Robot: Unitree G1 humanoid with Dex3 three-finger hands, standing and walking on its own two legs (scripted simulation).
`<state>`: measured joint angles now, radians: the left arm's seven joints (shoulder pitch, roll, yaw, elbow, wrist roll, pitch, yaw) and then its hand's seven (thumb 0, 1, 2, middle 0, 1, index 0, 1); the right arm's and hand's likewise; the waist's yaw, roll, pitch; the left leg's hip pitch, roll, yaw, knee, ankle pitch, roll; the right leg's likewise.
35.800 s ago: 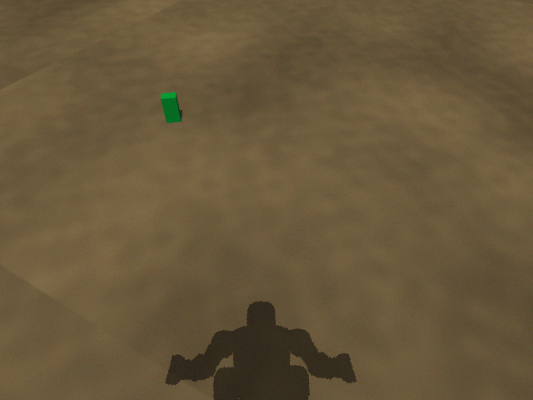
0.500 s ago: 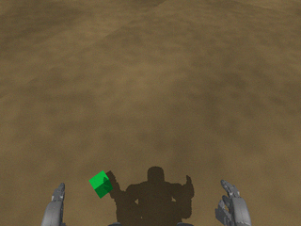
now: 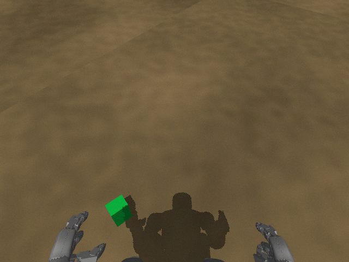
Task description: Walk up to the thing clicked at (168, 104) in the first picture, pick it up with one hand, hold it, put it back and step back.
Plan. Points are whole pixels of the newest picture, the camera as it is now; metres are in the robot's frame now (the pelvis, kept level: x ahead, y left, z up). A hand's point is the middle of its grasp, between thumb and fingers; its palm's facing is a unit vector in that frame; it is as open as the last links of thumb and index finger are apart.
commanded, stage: stand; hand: left
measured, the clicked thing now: (119, 211) +0.45 +0.26 -0.64
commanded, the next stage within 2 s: none
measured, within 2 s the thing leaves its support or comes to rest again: neither
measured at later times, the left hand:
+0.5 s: hand out of the picture +0.05 +0.26 -0.12, palm faces -0.01 -0.94 -0.34, open 7.4 cm
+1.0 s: hand out of the picture +0.03 +0.26 -0.11, palm faces -0.01 -0.93 -0.36, open 7.4 cm
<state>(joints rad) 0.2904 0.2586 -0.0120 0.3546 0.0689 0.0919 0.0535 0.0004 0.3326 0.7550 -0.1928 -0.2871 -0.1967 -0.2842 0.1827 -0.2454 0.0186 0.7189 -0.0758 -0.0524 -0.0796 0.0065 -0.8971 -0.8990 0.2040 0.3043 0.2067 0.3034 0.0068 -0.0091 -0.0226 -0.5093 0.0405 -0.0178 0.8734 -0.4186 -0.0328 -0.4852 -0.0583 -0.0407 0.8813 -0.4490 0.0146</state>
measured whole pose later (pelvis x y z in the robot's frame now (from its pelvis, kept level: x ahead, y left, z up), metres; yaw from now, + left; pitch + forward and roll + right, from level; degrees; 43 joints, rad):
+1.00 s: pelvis -0.01 +0.00 +0.05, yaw +1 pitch -3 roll +0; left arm 0.15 0.34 0.01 1.15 0.03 -0.01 0.01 0.01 0.91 0.90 -0.20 -0.30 -0.20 -0.30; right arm 0.14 -0.33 -0.01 1.14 -0.02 0.01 0.00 0.00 -0.90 -0.90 0.20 0.30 0.20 0.30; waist 0.00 0.02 0.05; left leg -0.17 0.03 -0.02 0.40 -0.17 -0.03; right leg -0.14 -0.06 -0.06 0.40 -0.20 0.03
